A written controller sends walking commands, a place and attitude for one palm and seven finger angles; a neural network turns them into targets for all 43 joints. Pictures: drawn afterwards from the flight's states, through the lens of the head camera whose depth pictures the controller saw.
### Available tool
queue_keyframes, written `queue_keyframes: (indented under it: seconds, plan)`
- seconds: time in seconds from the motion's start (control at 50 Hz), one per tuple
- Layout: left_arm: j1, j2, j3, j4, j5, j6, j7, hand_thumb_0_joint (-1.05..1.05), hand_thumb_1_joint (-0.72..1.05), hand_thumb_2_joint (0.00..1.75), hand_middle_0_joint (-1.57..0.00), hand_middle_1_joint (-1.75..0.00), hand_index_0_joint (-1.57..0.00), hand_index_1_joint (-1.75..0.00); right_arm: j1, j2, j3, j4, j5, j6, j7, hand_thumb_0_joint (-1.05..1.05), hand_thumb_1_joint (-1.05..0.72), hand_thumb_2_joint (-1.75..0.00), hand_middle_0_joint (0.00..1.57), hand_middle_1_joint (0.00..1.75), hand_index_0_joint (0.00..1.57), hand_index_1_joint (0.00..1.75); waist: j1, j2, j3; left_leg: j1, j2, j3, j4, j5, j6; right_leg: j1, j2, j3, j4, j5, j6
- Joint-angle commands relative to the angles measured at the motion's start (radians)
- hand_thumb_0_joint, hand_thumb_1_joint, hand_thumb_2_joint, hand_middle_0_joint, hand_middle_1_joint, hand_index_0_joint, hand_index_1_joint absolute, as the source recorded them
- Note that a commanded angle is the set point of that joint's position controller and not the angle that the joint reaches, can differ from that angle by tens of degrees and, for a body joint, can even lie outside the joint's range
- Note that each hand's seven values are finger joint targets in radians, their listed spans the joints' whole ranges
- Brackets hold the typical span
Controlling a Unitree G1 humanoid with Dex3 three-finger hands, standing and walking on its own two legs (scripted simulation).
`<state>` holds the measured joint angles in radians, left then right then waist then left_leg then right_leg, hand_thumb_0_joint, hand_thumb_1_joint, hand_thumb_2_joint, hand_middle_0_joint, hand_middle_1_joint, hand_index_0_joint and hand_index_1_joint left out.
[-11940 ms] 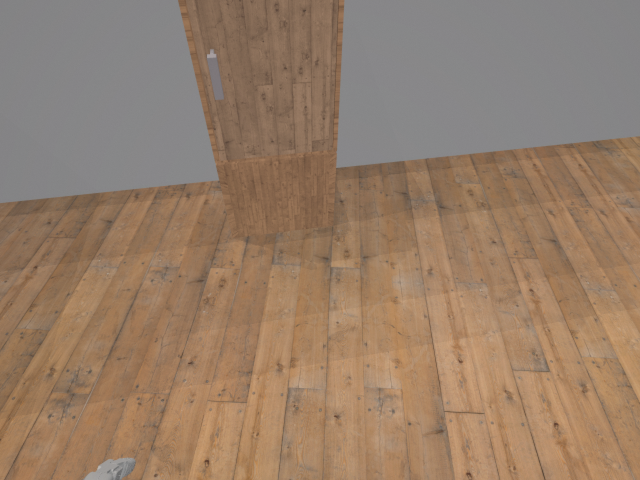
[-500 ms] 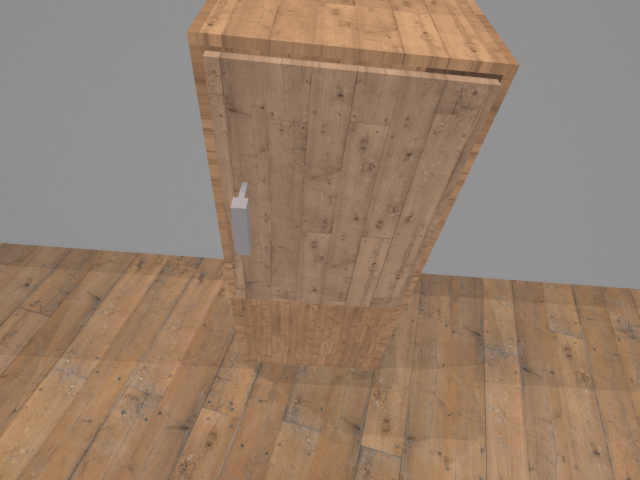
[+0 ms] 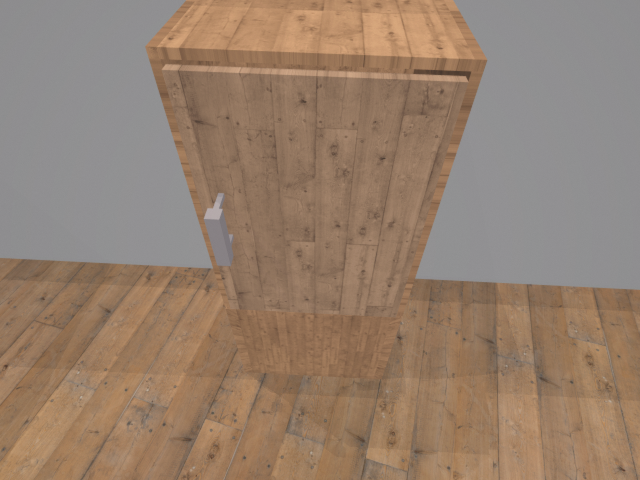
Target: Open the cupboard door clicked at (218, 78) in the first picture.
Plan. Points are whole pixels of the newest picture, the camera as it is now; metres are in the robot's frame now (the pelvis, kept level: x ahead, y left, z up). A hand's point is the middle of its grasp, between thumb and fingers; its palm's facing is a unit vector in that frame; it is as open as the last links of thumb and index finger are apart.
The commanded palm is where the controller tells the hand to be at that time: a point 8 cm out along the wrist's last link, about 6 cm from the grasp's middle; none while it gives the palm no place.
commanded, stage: come to a stop and stand still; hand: left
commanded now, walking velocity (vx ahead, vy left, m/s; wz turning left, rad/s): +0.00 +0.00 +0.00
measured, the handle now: (222, 229) +0.52 +0.20 -0.03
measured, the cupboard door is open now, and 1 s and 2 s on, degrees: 0 0 0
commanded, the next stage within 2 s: look again from close up in 0.12 s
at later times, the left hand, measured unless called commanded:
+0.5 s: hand out of the picture -0.03 +0.20 -0.18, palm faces +0.03 -0.98 -0.18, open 7.3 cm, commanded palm none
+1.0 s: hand (144, 437) +0.18 +0.23 -0.03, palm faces +0.22 -0.97 -0.10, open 7.6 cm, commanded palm +0.09 +0.28 -0.07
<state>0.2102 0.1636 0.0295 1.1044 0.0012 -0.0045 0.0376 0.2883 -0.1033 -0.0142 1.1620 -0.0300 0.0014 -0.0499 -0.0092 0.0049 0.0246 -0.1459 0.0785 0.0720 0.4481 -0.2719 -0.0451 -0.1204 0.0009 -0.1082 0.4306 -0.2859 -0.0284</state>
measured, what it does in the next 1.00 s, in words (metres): stands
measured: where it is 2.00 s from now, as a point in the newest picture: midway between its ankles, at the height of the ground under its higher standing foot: outside the picture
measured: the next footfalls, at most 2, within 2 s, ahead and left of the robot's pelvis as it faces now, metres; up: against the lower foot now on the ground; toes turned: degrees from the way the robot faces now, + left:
none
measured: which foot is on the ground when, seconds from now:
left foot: down 0.00-1.00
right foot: down 0.00-1.00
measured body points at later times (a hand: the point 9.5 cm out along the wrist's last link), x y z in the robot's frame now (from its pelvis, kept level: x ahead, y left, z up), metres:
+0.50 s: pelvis -0.02 +0.04 -0.01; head -0.02 +0.03 +0.44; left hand -0.03 +0.25 -0.17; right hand +0.00 -0.20 -0.16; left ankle -0.02 +0.14 -0.74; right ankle -0.03 -0.09 -0.74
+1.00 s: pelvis -0.03 +0.04 -0.02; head -0.03 +0.03 +0.43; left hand +0.16 +0.28 -0.02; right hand +0.06 -0.22 -0.13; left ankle -0.02 +0.14 -0.74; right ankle -0.03 -0.09 -0.74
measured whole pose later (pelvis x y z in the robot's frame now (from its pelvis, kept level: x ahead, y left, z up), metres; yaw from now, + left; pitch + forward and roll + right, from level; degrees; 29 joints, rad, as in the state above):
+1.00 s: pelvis -0.03 +0.04 -0.02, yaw +0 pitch +2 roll +0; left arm 0.36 0.17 0.09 0.22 -0.15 -0.18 0.05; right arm 0.30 -0.23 -0.02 0.84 0.02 -0.25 -0.06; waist -0.04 0.01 -0.05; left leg -0.36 0.00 0.07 0.63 -0.31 0.03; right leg -0.34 -0.08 -0.08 0.64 -0.33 0.02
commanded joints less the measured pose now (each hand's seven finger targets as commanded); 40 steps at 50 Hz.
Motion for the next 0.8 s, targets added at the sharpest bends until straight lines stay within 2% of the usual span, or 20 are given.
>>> queue_keyframes:
  seconds: [0.0,0.18,0.2,0.22,0.24,0.26,0.28,0.3,0.34,0.36,0.38,0.4,0.44,0.48,0.52,0.56,0.62,0.66,0.76,0.78]
  plan:
    - [0.103,0.061,-0.002,-0.012,0.007,-0.012,0.001,0.00,0.90,0.90,-0.20,-0.30,-0.20,-0.30,0.075,-0.086,-0.014,-0.017,0.016,-0.004,0.005,0.00,-0.90,-0.90,0.20,0.30,0.20,0.30,0.004,-0.024,0.031,0.003,0.057,-0.032,-0.065,0.238,0.026,-0.014,-0.132,0.099,-0.089,0.378,0.008]
    - [0.143,0.060,-0.008,0.010,0.010,-0.016,0.002,0.00,0.90,0.90,-0.20,-0.30,-0.20,-0.30,0.042,-0.105,-0.009,-0.029,0.018,-0.006,0.005,0.00,-0.90,-0.90,0.20,0.30,0.20,0.30,0.005,-0.004,0.027,0.041,0.059,-0.028,-0.090,0.252,0.031,-0.021,-0.129,0.101,-0.101,0.366,0.009]
    - [0.246,0.104,-0.007,0.044,0.023,-0.043,0.044,0.00,0.90,0.90,-0.20,-0.30,-0.20,-0.30,-0.083,-0.146,-0.012,-0.108,0.028,-0.026,0.019,0.00,-0.90,-0.90,0.20,0.30,0.20,0.30,0.060,-0.087,0.071,-0.117,0.033,0.020,0.186,0.131,0.014,-0.041,-0.206,0.217,-0.084,0.866,0.071]
    - [0.211,0.139,0.000,-0.002,0.023,-0.057,0.036,0.00,0.90,0.90,-0.20,-0.30,-0.20,-0.30,-0.018,-0.087,-0.007,-0.148,0.026,-0.016,0.026,0.00,-0.90,-0.90,0.20,0.30,0.20,0.30,-0.004,-0.077,-0.013,-0.155,0.001,-0.040,0.200,-0.112,0.042,0.037,-0.250,0.214,-0.045,0.869,0.004]
    - [0.173,0.143,0.003,-0.022,0.023,-0.062,0.026,0.00,0.90,0.90,-0.20,-0.30,-0.20,-0.30,-0.023,-0.077,-0.008,-0.144,0.018,-0.011,0.030,0.00,-0.90,-0.90,0.20,0.30,0.20,0.30,0.003,0.013,-0.016,-0.125,0.000,-0.020,0.172,-0.094,0.050,0.023,-0.260,0.208,-0.047,0.823,-0.041]
    - [0.155,0.132,-0.004,-0.022,0.025,-0.059,0.021,0.00,0.90,0.90,-0.20,-0.30,-0.20,-0.30,0.013,-0.078,-0.006,-0.139,0.021,-0.015,0.031,0.00,-0.90,-0.90,0.20,0.30,0.20,0.30,-0.017,-0.014,-0.045,-0.084,-0.003,-0.010,0.120,-0.075,0.044,-0.014,-0.228,0.166,-0.044,0.621,-0.059]
    - [0.139,0.105,-0.008,-0.031,0.022,-0.058,0.018,0.00,0.90,0.90,-0.20,-0.30,-0.20,-0.30,0.048,-0.084,-0.004,-0.133,0.019,-0.020,0.031,0.00,-0.90,-0.90,0.20,0.30,0.20,0.30,-0.031,-0.029,-0.064,-0.038,-0.012,-0.029,0.061,0.017,0.043,-0.039,-0.191,0.146,-0.020,0.475,-0.053]
    - [0.137,0.084,-0.012,-0.034,0.016,-0.053,0.016,0.00,0.90,0.90,-0.20,-0.30,-0.20,-0.30,0.064,-0.106,-0.004,-0.130,0.018,-0.028,0.031,0.00,-0.90,-0.90,0.20,0.30,0.20,0.30,-0.029,-0.018,-0.069,-0.014,0.014,-0.059,0.029,0.130,0.053,-0.059,-0.147,0.122,0.009,0.364,-0.033]
    - [0.154,0.049,-0.014,-0.036,0.016,-0.041,0.017,0.00,0.90,0.90,-0.20,-0.30,-0.20,-0.30,0.081,-0.134,-0.005,-0.129,0.013,-0.040,0.024,0.00,-0.90,-0.90,0.20,0.30,0.20,0.30,-0.009,0.011,-0.048,-0.048,0.068,-0.092,0.020,0.278,0.077,-0.058,-0.097,0.090,0.030,0.215,-0.013]
    - [0.152,0.049,-0.017,-0.035,0.015,-0.030,0.013,0.00,0.90,0.90,-0.20,-0.30,-0.20,-0.30,0.055,-0.144,-0.001,-0.134,0.013,-0.039,0.022,0.00,-0.90,-0.90,0.20,0.30,0.20,0.30,0.003,0.087,-0.014,-0.076,0.062,-0.105,-0.009,0.261,0.081,-0.062,-0.089,0.086,0.038,0.138,-0.008]
    - [0.158,0.051,-0.018,-0.033,0.016,-0.023,0.010,0.00,0.90,0.90,-0.20,-0.30,-0.20,-0.30,0.027,-0.137,0.002,-0.141,0.014,-0.035,0.020,0.00,-0.90,-0.90,0.20,0.30,0.20,0.30,0.013,0.093,0.044,-0.108,0.055,-0.110,-0.035,0.191,0.086,-0.086,-0.085,0.092,0.020,0.078,-0.005]
    - [0.159,0.051,-0.020,-0.031,0.016,-0.020,0.006,0.00,0.90,0.90,-0.20,-0.30,-0.20,-0.30,0.021,-0.136,0.003,-0.149,0.015,-0.032,0.020,0.00,-0.90,-0.90,0.20,0.30,0.20,0.30,0.013,0.060,0.077,-0.129,0.048,-0.114,-0.055,0.119,0.088,-0.104,-0.083,0.098,0.006,0.045,-0.004]
    - [0.152,0.053,-0.023,-0.034,0.019,-0.017,0.002,0.00,0.90,0.90,-0.20,-0.30,-0.20,-0.30,0.027,-0.135,0.004,-0.152,0.014,-0.031,0.022,0.00,-0.90,-0.90,0.20,0.30,0.20,0.30,0.013,0.014,0.122,-0.156,0.039,-0.123,-0.087,0.041,0.091,-0.122,-0.084,0.098,-0.009,0.015,-0.001]
    - [0.149,0.057,-0.023,-0.038,0.017,-0.014,-0.001,0.00,0.90,0.90,-0.20,-0.30,-0.20,-0.30,0.033,-0.150,0.004,-0.152,0.013,-0.030,0.023,0.00,-0.90,-0.90,0.20,0.30,0.20,0.30,0.013,0.003,0.126,-0.163,0.036,-0.131,-0.118,-0.029,0.091,-0.129,-0.083,0.098,-0.010,-0.013,0.001]
    - [0.144,0.063,-0.022,-0.043,0.018,-0.009,-0.003,0.00,0.90,0.90,-0.20,-0.30,-0.20,-0.30,0.037,-0.161,0.002,-0.152,0.011,-0.030,0.025,0.00,-0.90,-0.90,0.20,0.30,0.20,0.30,0.015,0.018,0.129,-0.179,0.039,-0.144,-0.153,-0.094,0.094,-0.123,-0.080,0.091,-0.002,-0.019,0.003]
    - [0.147,0.071,-0.019,-0.050,0.018,-0.008,-0.003,0.00,0.90,0.90,-0.20,-0.30,-0.20,-0.30,0.035,-0.165,0.004,-0.149,0.012,-0.034,0.024,0.00,-0.90,-0.90,0.20,0.30,0.20,0.30,0.023,0.049,0.104,-0.186,0.043,-0.153,-0.173,-0.087,0.098,-0.090,-0.079,0.086,0.012,0.012,0.005]
    - [0.144,0.077,-0.020,-0.050,0.016,-0.010,-0.005,0.00,0.90,0.90,-0.20,-0.30,-0.20,-0.30,0.036,-0.169,0.003,-0.147,0.013,-0.037,0.025,0.00,-0.90,-0.90,0.20,0.30,0.20,0.30,0.026,0.006,0.061,-0.154,0.038,-0.144,-0.159,-0.048,0.099,-0.076,-0.091,0.091,0.003,0.036,0.006]
    - [0.135,0.083,-0.018,-0.055,0.016,-0.011,-0.005,0.00,0.90,0.90,-0.20,-0.30,-0.20,-0.30,0.045,-0.168,0.004,-0.141,0.014,-0.040,0.025,0.00,-0.90,-0.90,0.20,0.30,0.20,0.30,0.025,0.009,0.043,-0.140,0.038,-0.136,-0.152,-0.006,0.099,-0.067,-0.095,0.093,0.000,0.049,0.006]
    - [0.126,0.087,-0.020,-0.049,0.014,-0.012,-0.005,0.00,0.90,0.90,-0.20,-0.30,-0.20,-0.30,0.052,-0.159,0.007,-0.117,0.015,-0.040,0.025,0.00,-0.90,-0.90,0.20,0.30,0.20,0.30,0.024,-0.001,0.046,-0.124,0.031,-0.119,-0.137,0.049,0.096,-0.068,-0.102,0.099,-0.009,0.077,0.008]
    - [0.188,0.107,-0.026,-0.018,0.022,-0.021,0.035,0.00,0.90,0.90,-0.20,-0.30,-0.20,-0.30,-0.037,-0.200,-0.002,-0.172,0.027,-0.036,0.032,0.00,-0.90,-0.90,0.20,0.30,0.20,0.30,0.052,-0.116,0.058,-0.147,0.054,-0.075,0.061,0.180,0.062,-0.106,-0.142,0.144,-0.032,0.277,0.016]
